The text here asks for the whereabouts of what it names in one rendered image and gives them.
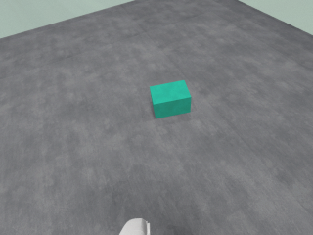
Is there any left robot thigh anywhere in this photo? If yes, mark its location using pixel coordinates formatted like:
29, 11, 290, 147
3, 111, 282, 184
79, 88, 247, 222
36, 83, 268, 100
119, 218, 151, 235

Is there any carton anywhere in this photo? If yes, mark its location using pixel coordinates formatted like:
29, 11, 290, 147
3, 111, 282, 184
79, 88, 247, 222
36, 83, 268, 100
150, 80, 192, 119

